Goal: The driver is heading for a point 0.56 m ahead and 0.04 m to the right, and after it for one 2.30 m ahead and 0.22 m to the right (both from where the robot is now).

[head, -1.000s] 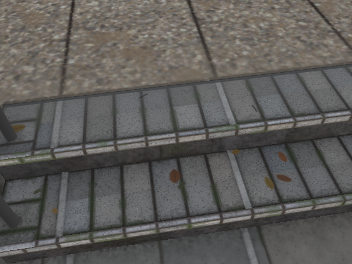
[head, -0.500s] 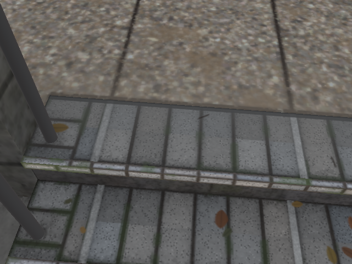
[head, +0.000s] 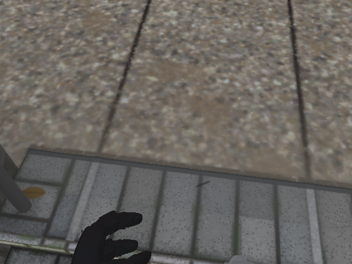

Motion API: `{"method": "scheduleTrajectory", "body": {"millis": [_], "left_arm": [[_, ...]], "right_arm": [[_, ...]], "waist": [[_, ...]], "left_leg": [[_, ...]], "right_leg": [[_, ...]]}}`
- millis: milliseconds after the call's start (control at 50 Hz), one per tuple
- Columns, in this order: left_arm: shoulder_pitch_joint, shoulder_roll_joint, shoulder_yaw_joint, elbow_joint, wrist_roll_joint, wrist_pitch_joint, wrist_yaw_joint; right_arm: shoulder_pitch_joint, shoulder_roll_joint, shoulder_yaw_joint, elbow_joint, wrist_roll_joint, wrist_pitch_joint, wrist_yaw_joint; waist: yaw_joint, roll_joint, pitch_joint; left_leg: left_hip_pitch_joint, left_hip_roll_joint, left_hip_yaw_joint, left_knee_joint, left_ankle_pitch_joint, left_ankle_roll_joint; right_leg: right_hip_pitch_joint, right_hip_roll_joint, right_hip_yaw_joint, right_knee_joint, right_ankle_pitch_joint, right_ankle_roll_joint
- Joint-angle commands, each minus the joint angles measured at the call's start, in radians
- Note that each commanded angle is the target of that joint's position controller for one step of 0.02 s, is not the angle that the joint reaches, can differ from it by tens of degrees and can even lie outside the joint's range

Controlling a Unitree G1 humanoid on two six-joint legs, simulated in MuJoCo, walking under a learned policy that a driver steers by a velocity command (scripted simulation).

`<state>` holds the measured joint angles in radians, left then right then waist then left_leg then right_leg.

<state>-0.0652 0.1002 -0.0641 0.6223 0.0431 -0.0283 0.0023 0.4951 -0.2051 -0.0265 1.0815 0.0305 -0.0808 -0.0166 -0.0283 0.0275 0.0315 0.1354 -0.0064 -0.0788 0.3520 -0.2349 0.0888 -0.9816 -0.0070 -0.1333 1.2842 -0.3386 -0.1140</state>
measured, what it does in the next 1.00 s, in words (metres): climbs: left foot 0.16 m higher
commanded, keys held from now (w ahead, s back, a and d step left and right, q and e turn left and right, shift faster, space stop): w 1.00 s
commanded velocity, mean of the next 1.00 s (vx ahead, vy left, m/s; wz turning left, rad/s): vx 0.50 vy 0.00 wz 0.01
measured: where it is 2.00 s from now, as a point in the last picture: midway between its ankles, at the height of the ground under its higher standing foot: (184, 76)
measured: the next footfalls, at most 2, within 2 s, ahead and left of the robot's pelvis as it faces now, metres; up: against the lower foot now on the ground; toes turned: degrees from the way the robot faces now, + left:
left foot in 0.54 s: +0.51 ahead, +0.06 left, +0.31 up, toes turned +6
right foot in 1.10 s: +0.81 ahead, -0.11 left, +0.31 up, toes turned -4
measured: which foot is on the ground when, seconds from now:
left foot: down 0.00-0.00, up 0.02-0.52, down 0.54-1.00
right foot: down 0.00-0.58, up 0.60-1.00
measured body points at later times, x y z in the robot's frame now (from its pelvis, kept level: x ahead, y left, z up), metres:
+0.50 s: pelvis +0.28 -0.02 +0.16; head +0.34 -0.04 +0.61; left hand +0.15 +0.17 +0.04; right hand +0.57 -0.12 +0.11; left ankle +0.46 +0.06 -0.39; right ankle +0.15 -0.09 -0.59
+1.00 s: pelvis +0.58 -0.01 +0.31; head +0.61 +0.00 +0.76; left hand +0.80 +0.18 +0.21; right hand +0.55 -0.26 +0.18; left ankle +0.47 +0.05 -0.43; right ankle +0.75 -0.14 -0.39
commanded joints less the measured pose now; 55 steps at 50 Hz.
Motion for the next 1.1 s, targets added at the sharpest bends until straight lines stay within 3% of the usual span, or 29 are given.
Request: {"method": "scheduleTrajectory", "body": {"millis": [20,40,80,100,140,200,240,300,360,400,440,480,520,540,560,580,600,620,640,660,680,720,740,820,900,980,1060,1080,1100], "left_arm": [[0.598,0.428,0.152,0.181,0.012,0.008,0.026],[0.487,0.377,0.16,0.163,-0.037,0.012,0.022],[0.278,0.177,0.124,0.206,-0.035,0.001,0.016],[0.316,0.088,0.104,0.259,-0.024,-0.006,0.02],[0.418,0.023,0.088,0.358,0.004,-0.037,0.006],[0.438,0.041,0.09,0.421,-0.017,-0.076,-0.027],[0.382,0.066,0.088,0.395,-0.023,-0.085,-0.027],[0.551,0.107,0.091,0.424,-0.027,-0.107,-0.017],[0.689,0.094,0.094,0.451,-0.026,-0.088,0.002],[0.74,0.098,0.097,0.431,-0.031,-0.072,0.025],[0.771,0.1,0.108,0.441,-0.045,-0.058,0.059],[0.69,0.126,0.105,0.374,-0.053,-0.07,0.054],[0.714,0.239,0.132,0.341,-0.045,-0.077,0.041],[0.645,0.283,0.148,0.319,-0.057,-0.089,0.019],[0.661,0.252,0.154,0.287,-0.088,-0.111,-0.005],[0.627,0.226,0.158,0.235,-0.089,-0.121,-0.036],[0.533,0.19,0.176,0.195,-0.029,-0.128,-0.051],[0.508,0.112,0.163,0.125,-0.008,-0.118,-0.036],[0.431,0.084,0.149,0.072,-0.001,-0.108,-0.016],[0.376,0.058,0.137,0.038,-0.007,-0.087,0.005],[0.401,0.009,0.112,0.027,-0.013,-0.068,0.016],[0.455,-0.029,0.085,0.043,-0.021,-0.031,0.019],[0.46,0.013,0.092,0.036,-0.024,-0.019,0.019],[0.312,0.137,0.126,0.028,-0.013,-0.017,-0.016],[0.097,0.081,0.109,0.007,-0.038,-0.025,-0.05],[0.013,0.102,0.115,-0.018,-0.038,-0.02,-0.046],[0.156,0.159,0.143,0.009,-0.013,-0.031,-0.021],[0.296,0.174,0.154,0.052,-0.006,-0.038,-0.01],[0.449,0.217,0.17,0.086,0.016,-0.049,0.002]], "right_arm": [[-0.015,-0.077,-0.039,-0.175,-0.013,-0.054,0.031],[0.049,-0.042,-0.028,-0.195,-0.062,-0.044,0.043],[-0.111,0.003,-0.017,-0.268,-0.099,-0.002,0.048],[-0.167,0.043,-0.004,-0.298,-0.111,0.01,0.044],[-0.248,0.107,0.023,-0.381,-0.073,0.029,0.031],[-0.335,0.16,0.053,-0.457,-0.065,0.041,0.003],[-0.368,0.11,0.05,-0.476,-0.063,0.046,0.007],[-0.464,0.154,0.058,-0.504,-0.055,0.048,-0.018],[-0.705,0.192,0.089,-0.632,-0.073,0.042,0.001],[-0.723,0.154,0.086,-0.646,-0.058,0.05,0.024],[-0.747,0.169,0.095,-0.665,-0.056,0.062,0.039],[-0.639,0.153,0.078,-0.602,-0.017,0.06,0.048],[-0.437,0.087,0.038,-0.526,-0.014,0.076,0.029],[-0.292,0.028,0.018,-0.492,-0.021,0.077,0.022],[-0.2,-0.039,-0.012,-0.437,-0.041,0.071,0.013],[-0.09,-0.154,-0.059,-0.413,-0.067,0.072,0.011],[-0.194,-0.16,-0.071,-0.409,-0.046,0.081,0.012],[-0.345,-0.121,-0.067,-0.402,-0.035,0.055,0.02],[-0.366,-0.066,-0.057,-0.359,-0.031,0.029,0.017],[-0.335,-0.008,-0.043,-0.286,-0.052,0.008,0.014],[-0.313,0.07,-0.022,-0.236,-0.069,-0.008,0.014],[-0.266,0.085,-0.016,-0.177,-0.07,-0.032,0.013],[-0.266,0.037,-0.025,-0.18,-0.057,-0.044,0.018],[-0.195,-0.064,-0.042,-0.19,-0.025,-0.083,0.024],[-0.041,-0.094,-0.054,-0.214,-0.03,-0.078,0.01],[0.001,-0.092,-0.055,-0.232,-0.041,-0.049,0.006],[-0.028,-0.136,-0.063,-0.235,-0.038,-0.041,-0.011],[-0.035,-0.146,-0.065,-0.237,-0.031,-0.031,-0.015],[-0.043,-0.128,-0.06,-0.26,-0.026,-0.028,-0.017]], "waist": [[0.187,-0.412,-0.446],[0.086,-0.217,-0.483],[-0.011,0.025,-0.158],[-0.007,0.035,-0.078],[-0.014,-0.065,-0.026],[-0.061,-0.043,0.033],[-0.081,-0.006,0.047],[-0.007,-0.079,0.021],[0.066,-0.07,0.044],[0.101,-0.078,0.014],[0.108,-0.121,-0.022],[0.042,-0.11,-0.093],[-0.054,-0.182,-0.263],[-0.135,-0.235,-0.319],[-0.135,-0.172,-0.388],[-0.18,0.041,-0.441],[-0.134,0.146,-0.397],[-0.019,0.048,-0.267],[0.011,-0.047,-0.117],[0.042,-0.137,-0.005],[0.099,-0.142,0.021],[0.143,-0.08,0.044],[0.157,-0.065,0.065],[0.096,0.014,0.003],[-0.025,0.029,-0.031],[-0.051,0.077,-0.001],[0.035,0.117,-0.055],[0.099,0.084,-0.122],[0.159,0.05,-0.22]], "left_leg": [[-0.614,-0.226,-0.124,1.163,-0.027,-0.038],[-0.658,-0.15,-0.228,1.358,0.022,-0.013],[-0.843,-0.033,-0.072,1.388,0.131,-0.003],[-0.914,-0.027,-0.065,1.479,0.145,0.015],[-1.095,-0.041,-0.058,1.706,0.059,0.052],[-1.282,-0.024,-0.092,1.724,0.044,0.075],[-1.202,-0.016,-0.001,1.487,0.167,0.035],[-1.478,0.001,0.1,1.785,0.044,0.026],[-1.606,0.072,0.181,1.636,-0.075,0.048],[-1.518,0.077,0.256,1.439,-0.082,0.028],[-1.339,0.102,0.238,1.205,-0.147,0.048],[-0.921,0.004,0.343,0.919,-0.177,0.087],[-0.67,-0.108,0.356,0.837,-0.297,0.106],[-0.546,-0.101,0.263,0.718,-0.273,0.134],[-0.327,0.014,-0.017,0.601,-0.408,0.186],[-0.202,0.223,-0.588,0.236,-0.77,0.303],[-0.277,0.295,-0.956,-0.092,-0.837,0.306],[-0.424,0.338,-0.86,-0.094,-0.747,0.275],[-0.558,0.327,-0.699,-0.043,-0.627,0.242],[-0.653,0.298,-0.51,0.011,-0.453,0.206],[-0.71,0.254,-0.365,0.035,-0.274,0.157],[-0.714,0.185,-0.155,0.05,-0.118,0.099],[-0.713,0.166,-0.09,-0.01,-0.116,0.091],[-0.525,0.121,0.051,-0.141,0.298,0.082],[-0.243,0.126,0.052,-0.209,0.39,0.068],[-0.014,0.181,0.053,-0.169,0.487,0.085],[0.011,0.212,0.087,0.053,0.951,0.049],[-0.037,0.19,0.117,0.211,0.939,0.033],[-0.23,0.164,0.124,0.416,0.709,0.024]], "right_leg": [[1.047,-0.336,0.94,-0.737,0.735,-0.194],[0.974,-0.363,1.091,-0.831,0.496,-0.17],[0.672,-0.276,0.912,-0.849,-0.247,-0.119],[0.561,-0.241,0.786,-0.84,-0.276,-0.103],[0.538,-0.215,0.591,-0.897,-0.183,-0.091],[0.506,-0.166,0.353,-0.936,-0.024,-0.029],[0.407,-0.114,0.234,-0.992,0.033,-0.005],[0.671,-0.164,0.299,-1.023,0.182,-0.061],[0.835,-0.147,0.302,-1.095,0.101,-0.027],[0.898,-0.144,0.283,-1.182,0.269,-0.061],[1.006,-0.171,0.231,-1.293,0.475,-0.095],[0.944,-0.176,0.11,-1.214,1.15,-0.093],[1.072,-0.247,0.116,-0.936,1.738,-0.099],[1.093,-0.259,0.101,-0.727,1.751,-0.072],[0.849,-0.174,0.101,-0.468,1.548,-0.035],[0.596,0.025,0.146,-0.033,0.929,0.009],[0.426,0.129,0.237,0.398,0.235,0.031],[0.307,0.07,0.315,0.608,0.248,0.03],[0.233,0.037,0.262,0.65,0.255,0.011],[0.163,0.008,0.263,0.644,0.224,-0.017],[0.156,0.005,0.296,0.638,0.234,-0.028],[0.116,0.007,0.338,0.546,0.204,-0.026],[0.119,0.001,0.321,0.378,0.202,-0.007],[0.195,-0.065,0.138,-0.074,0.393,0.042],[0.266,-0.053,0.045,-0.473,0.388,0.066],[0.261,-0.032,0.025,-0.662,0.292,0.051],[0.534,0.06,0.006,-0.792,0.154,-0.012],[0.714,0.074,0.005,-0.858,0.204,-0.036],[0.982,-0.025,0.1,-0.821,0.192,-0.07]]}}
